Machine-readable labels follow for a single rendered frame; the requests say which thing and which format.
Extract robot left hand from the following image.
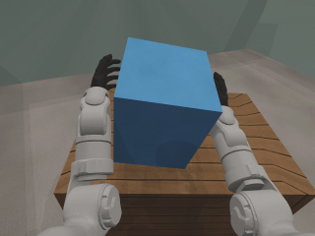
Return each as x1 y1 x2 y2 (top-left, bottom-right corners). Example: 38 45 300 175
91 54 121 90

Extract robot left forearm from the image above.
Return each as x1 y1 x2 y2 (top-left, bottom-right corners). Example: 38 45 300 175
63 87 114 221

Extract carton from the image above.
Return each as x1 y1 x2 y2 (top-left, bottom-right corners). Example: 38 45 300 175
113 37 222 169

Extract left robot upper arm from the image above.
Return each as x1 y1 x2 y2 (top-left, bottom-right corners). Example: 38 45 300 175
36 183 122 236

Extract right robot upper arm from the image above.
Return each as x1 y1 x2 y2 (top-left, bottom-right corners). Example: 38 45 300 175
229 189 315 236

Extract robot right hand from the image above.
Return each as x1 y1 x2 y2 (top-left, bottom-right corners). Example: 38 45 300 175
213 72 228 107

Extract robot right forearm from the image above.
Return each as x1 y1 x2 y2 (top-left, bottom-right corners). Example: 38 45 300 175
209 105 294 226

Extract pedestal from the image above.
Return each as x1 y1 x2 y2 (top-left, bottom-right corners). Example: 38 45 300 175
53 88 315 236

